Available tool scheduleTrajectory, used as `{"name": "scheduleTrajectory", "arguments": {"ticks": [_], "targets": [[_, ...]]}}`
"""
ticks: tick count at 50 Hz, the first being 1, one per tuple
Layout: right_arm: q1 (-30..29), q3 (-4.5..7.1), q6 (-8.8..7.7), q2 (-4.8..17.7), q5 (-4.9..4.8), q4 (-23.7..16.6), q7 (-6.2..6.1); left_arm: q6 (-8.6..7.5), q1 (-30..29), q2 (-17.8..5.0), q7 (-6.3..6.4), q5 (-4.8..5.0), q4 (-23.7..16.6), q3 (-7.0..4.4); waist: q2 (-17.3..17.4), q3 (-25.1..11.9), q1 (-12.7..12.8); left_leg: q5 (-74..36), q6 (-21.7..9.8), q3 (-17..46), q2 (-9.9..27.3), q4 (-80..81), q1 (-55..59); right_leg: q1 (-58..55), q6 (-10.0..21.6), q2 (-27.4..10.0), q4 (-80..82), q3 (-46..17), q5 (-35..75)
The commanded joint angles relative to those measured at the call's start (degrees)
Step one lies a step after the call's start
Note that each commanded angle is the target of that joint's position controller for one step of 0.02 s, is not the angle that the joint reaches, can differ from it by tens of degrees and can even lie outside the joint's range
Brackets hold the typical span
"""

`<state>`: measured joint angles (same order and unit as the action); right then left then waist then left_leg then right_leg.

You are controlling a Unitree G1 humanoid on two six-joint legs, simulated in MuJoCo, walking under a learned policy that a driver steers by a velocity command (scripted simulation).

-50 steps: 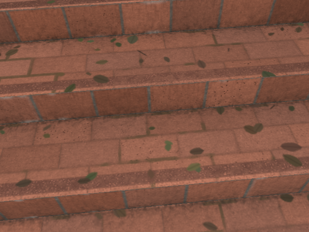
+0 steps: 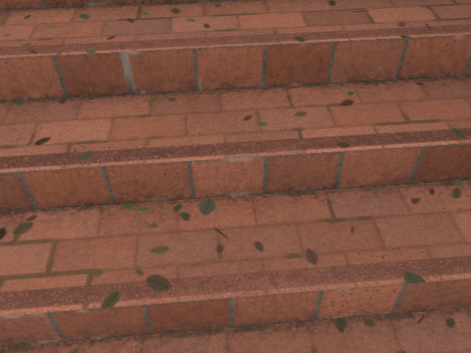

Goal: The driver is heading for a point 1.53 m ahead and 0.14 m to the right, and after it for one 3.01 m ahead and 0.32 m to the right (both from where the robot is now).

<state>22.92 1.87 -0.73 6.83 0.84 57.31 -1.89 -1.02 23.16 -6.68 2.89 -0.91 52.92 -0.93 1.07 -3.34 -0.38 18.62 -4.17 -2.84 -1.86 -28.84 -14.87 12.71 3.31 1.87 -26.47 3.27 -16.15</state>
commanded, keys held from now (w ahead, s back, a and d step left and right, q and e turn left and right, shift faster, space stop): w+shift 0.88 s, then shift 0.12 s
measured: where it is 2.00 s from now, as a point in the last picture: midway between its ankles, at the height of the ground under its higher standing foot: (269, 93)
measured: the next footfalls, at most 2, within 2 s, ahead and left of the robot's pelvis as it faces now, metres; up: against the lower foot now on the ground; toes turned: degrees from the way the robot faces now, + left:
left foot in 0.30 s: +0.08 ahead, +0.15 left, +0.00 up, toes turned +5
right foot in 0.64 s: +0.45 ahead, -0.01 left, +0.15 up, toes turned -5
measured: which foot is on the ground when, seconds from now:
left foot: down 0.00-0.00, up 0.02-0.28, down 0.30-0.66, up 0.68-1.00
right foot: down 0.00-0.30, up 0.32-0.62, down 0.64-1.00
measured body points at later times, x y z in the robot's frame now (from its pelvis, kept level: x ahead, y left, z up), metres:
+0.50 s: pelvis +0.17 +0.06 -0.01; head +0.16 +0.07 +0.44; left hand +0.42 +0.24 -0.07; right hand +0.05 -0.14 -0.15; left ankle +0.04 +0.15 -0.74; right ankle +0.21 -0.05 -0.43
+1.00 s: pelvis +0.56 +0.06 +0.17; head +0.60 +0.06 +0.62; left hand +0.43 +0.27 +0.03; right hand +0.88 -0.03 +0.18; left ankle +0.73 +0.16 -0.38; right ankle +0.42 +0.00 -0.57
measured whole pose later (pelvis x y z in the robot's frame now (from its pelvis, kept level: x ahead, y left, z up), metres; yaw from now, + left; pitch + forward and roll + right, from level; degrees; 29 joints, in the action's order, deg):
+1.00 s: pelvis +0.56 +0.06 +0.17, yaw +1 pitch +5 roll +2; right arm -9.7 -6.1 -4.5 0.0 -0.5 26.9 -0.9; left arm -7.2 32.1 -7.9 0.4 2.2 63.3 -0.3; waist -2.1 -1.4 2.0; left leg 15.7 -8.0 -7.3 0.2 -83.5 -67.4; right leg -0.5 5.9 0.5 -13.2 5.5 -10.7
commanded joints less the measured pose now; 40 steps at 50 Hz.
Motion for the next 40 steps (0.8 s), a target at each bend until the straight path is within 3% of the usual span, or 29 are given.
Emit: {"name": "scheduleTrajectory", "arguments": {"ticks": [1,2,3,6,9,10,12,14,15,16,17,18,19,22,24,26,27,28,29,30,31,32,33,34,35,36,37,38,40], "targets": [[-2.69,1.53,-0.39,6.0,0.32,-4.67,0.85,0.42,10.01,-10.61,-0.47,-0.14,0.1,-3.18,-9.46,10.57,3.76,15.66,-1.71,0.42,0.75,-8.22,-18.49,-0.95,9.92,-15.71,14.97,-24.14,-40.1],[-6.77,0.89,-0.6,3.43,0.61,-7.04,1.33,0.27,8.44,-10.12,-0.54,0.24,-0.12,-3.33,-11.59,11.67,3.96,5.92,-1.13,-1.51,1.47,-16.24,-20.85,1.15,12.9,-20.37,19.1,-30.02,-41.23],[-9.12,1.15,-0.87,3.86,0.83,-8.71,1.7,-0.36,6.57,-9.33,-0.53,-0.15,-0.38,-3.36,-9.75,11.31,3.93,4.63,-0.26,0.23,2.72,-25.88,-24.42,2.42,14.75,-22.58,21.68,-32.93,-36.55],[-3.78,1.97,-2.26,4.52,0.73,-9.12,3.08,-3.14,-4.05,-9.78,-0.64,-0.3,-2.15,-3.55,-2.92,2.43,-3.4,-0.58,0.36,2.76,4.45,-41.97,-21.8,4.23,12.4,-16.91,18.24,-22.22,-19.14],[-6.72,2.14,-2.56,6.32,-0.15,-11.15,3.85,-5.23,-2.06,-10.75,-0.8,0.25,-1.51,-4.04,-4.99,2.5,-1.71,-1.4,0.65,0.91,5.74,-26.57,-21.53,0.0,9.87,-14.78,20.07,-16.94,-17.48],[-4.41,1.53,-2.14,4.4,-0.26,-11.15,3.4,-5.14,-4.24,-9.67,-0.92,-0.03,-1.18,-3.85,-8.33,1.62,-4.09,-0.01,-0.37,-0.81,5.33,-23.17,-12.69,4.65,9.64,-13.76,19.04,-13.55,-14.97],[1.65,1.88,-1.73,5.37,-0.78,-9.62,2.57,-4.2,-5.27,-10.41,-0.83,-0.67,-1.67,-4.23,-8.52,4.31,-6.03,6.93,-1.19,-4.47,4.03,-8.34,0.81,12.29,10.92,-12.74,14.98,-11.18,-15.7],[9.46,2.58,-2.28,6.45,0.85,-5.21,1.46,-3.15,-7.78,-10.82,-1.55,-0.71,-2.68,-4.48,2.36,7.63,-8.69,1.12,-2.0,-8.86,-1.47,3.92,12.5,18.45,11.96,-9.18,-5.42,-7.0,0.39],[17.89,3.09,-3.34,8.33,1.43,-3.13,1.35,-4.15,-11.48,-8.91,-2.4,-0.68,-4.5,-3.8,9.97,2.86,-12.4,2.72,-2.63,3.81,6.07,5.74,24.01,28.28,10.02,-4.27,-27.65,-2.58,8.38],[19.16,3.05,-3.71,11.8,1.52,-3.72,1.41,-5.54,-14.92,-2.0,-3.47,0.57,-7.94,-2.01,19.37,1.64,-10.64,17.06,-5.21,31.04,17.66,14.22,28.27,44.55,6.48,3.25,-45.94,-3.76,-4.02],[14.41,3.29,-3.89,13.29,1.44,-5.1,1.28,-6.15,-14.88,-1.17,-4.48,0.39,-10.48,-1.76,21.08,4.28,-7.22,32.4,-10.4,50.53,24.97,25.92,25.58,55.58,5.16,1.68,-61.13,-8.12,-0.93],[8.79,3.22,-4.58,12.6,1.69,-5.71,1.6,-6.2,-21.11,-2.31,-4.44,-0.01,-13.27,-1.67,10.72,9.37,-4.48,28.12,-12.36,44.52,26.8,23.86,23.28,64.61,4.12,-2.54,-77.67,-6.54,2.15],[8.87,2.44,-5.27,10.37,1.66,-5.31,2.02,-6.38,-24.71,-1.78,-4.27,-1.36,-14.79,-0.99,2.65,8.25,-4.84,21.56,-11.93,35.4,24.35,19.96,20.48,68.38,3.94,-3.48,-89.76,-5.79,0.93],[10.14,-0.22,-7.25,4.51,1.49,-0.6,2.67,-4.8,-27.14,2.78,-4.21,-1.55,-19.34,1.65,-1.22,10.08,0.56,16.69,-6.31,20.13,19.44,17.89,10.34,74.95,5.91,-4.76,-104.13,-7.74,-4.24],[8.68,-0.67,-7.91,5.38,1.6,0.95,3.28,-3.55,-32.42,3.4,-3.38,-0.34,-23.43,2.84,-0.54,14.11,1.32,12.08,-4.91,14.58,17.13,22.72,1.78,74.85,6.4,-3.17,-102.61,-4.86,-7.37],[8.11,-1.9,-7.55,3.9,-0.74,3.04,2.84,-2.73,-40.09,2.07,-3.06,0.8,-29.03,4.45,0.2,17.71,1.99,3.7,-3.92,5.94,12.84,33.96,-9.79,61.8,6.32,-5.86,-80.04,3.54,-8.62],[7.5,-2.19,-6.53,3.88,-1.64,2.41,1.44,-2.28,-37.69,0.06,-3.91,1.62,-28.32,4.78,-0.51,16.45,2.37,-11.62,-5.19,0.92,10.38,39.77,-16.62,44.61,5.67,-5.98,-64.63,8.8,-4.68],[3.59,-2.74,-6.51,3.71,-3.89,-0.26,0.77,-2.35,-31.31,-0.1,-4.38,2.14,-25.57,4.5,-2.85,10.05,4.95,-40.87,-5.63,-3.19,7.95,36.92,-22.19,20.43,6.37,-3.13,-54.17,12.29,0.52],[7.59,-1.57,-7.46,10.24,-5.31,-0.96,0.38,-2.23,-24.96,-1.34,-4.21,2.18,-23.1,3.65,-0.56,0.32,5.7,-76.76,-7.68,-3.35,11.06,28.53,-16.03,6.54,6.44,1.23,-54.06,14.1,0.11],[8.39,0.54,-8.18,17.97,-4.65,-1.79,0.19,-1.58,-16.33,-4.35,-3.4,2.01,-21.08,1.72,2.93,-7.61,10.17,-97.91,-7.55,-2.66,13.65,15.46,-3.19,3.03,6.61,3.15,-49.79,12.33,-6.25],[4.84,2.8,-8.23,22.42,-3.33,-2.94,0.29,-0.49,-6.02,-6.6,-2.61,1.79,-18.45,0.08,9.25,-13.68,15.65,-109.98,-7.61,0.33,17.44,1.3,9.01,3.6,7.3,3.01,-44.73,9.14,-11.83],[0.99,4.31,-8.61,22.81,-2.66,-5.35,1.36,-0.98,-2.07,-10.83,-2.49,0.71,-18.4,-1.32,8.9,-17.0,17.91,-107.07,-6.06,0.67,15.89,-14.98,12.77,-0.49,8.11,4.23,-31.27,5.08,-12.45],[-0.93,4.62,-9.91,18.06,-1.16,-6.68,2.59,-1.07,-1.33,-16.57,-2.37,-0.75,-16.57,-3.86,4.57,-16.47,16.15,-78.54,-5.72,4.35,9.81,-36.4,5.32,-4.14,10.2,-1.14,-18.39,-12.72,-26.26],[-2.98,3.98,-10.78,8.7,-2.42,-12.41,4.59,-0.89,-1.81,-21.25,-2.18,-0.37,-11.65,-6.09,-19.44,-14.9,11.49,-18.77,-2.26,9.21,-7.9,-68.37,-22.99,-12.59,15.26,-15.46,9.82,-55.85,-28.06],[-1.04,2.63,-10.8,4.08,0.48,-16.48,4.59,-1.7,-8.62,-16.46,-2.79,-0.34,-11.88,-5.51,-9.22,-14.41,4.48,-19.42,-3.53,18.08,-4.02,-86.54,-31.08,-9.36,13.31,-18.95,13.72,-62.76,-31.72],[-6.63,1.14,-10.46,0.86,2.07,-19.9,4.83,-2.48,-9.41,-9.52,-3.16,0.39,-8.14,-3.6,-2.74,-6.31,2.12,-20.91,-4.24,13.63,-1.16,-92.06,-35.47,-0.99,12.87,-18.28,11.9,-54.75,-34.97],[-10.64,-0.29,-9.64,-2.55,2.47,-22.61,4.5,-3.42,-7.16,-4.53,-3.08,-0.53,-3.58,-2.42,3.11,2.12,-0.05,-18.17,-5.41,12.14,-0.27,-95.17,-42.07,5.3,11.94,-17.59,9.06,-43.89,-27.02],[-15.09,-2.4,-8.09,-6.6,3.09,-25.04,4.1,-4.52,-2.95,-2.09,-3.46,-1.66,0.89,-2.01,3.28,3.85,-0.13,-12.82,-7.25,13.56,-0.66,-103.05,-49.15,6.49,10.94,-15.01,6.75,-34.19,-18.61],[-14.56,-4.2,-4.91,-8.38,0.93,-25.9,3.32,-5.59,-0.02,-0.52,-3.93,-2.04,4.54,-1.08,-1.06,9.05,-2.36,-4.69,-7.57,12.59,-0.52,-105.03,-58.09,9.4,7.48,-13.48,8.84,-19.56,-10.58]]}}
Velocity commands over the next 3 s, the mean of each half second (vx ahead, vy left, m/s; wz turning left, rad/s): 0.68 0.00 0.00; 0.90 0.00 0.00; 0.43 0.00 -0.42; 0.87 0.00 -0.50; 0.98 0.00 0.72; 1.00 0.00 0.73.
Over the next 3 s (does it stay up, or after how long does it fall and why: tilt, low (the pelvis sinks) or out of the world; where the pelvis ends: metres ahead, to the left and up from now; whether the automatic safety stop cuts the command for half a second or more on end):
stays up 2.11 -0.22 0.85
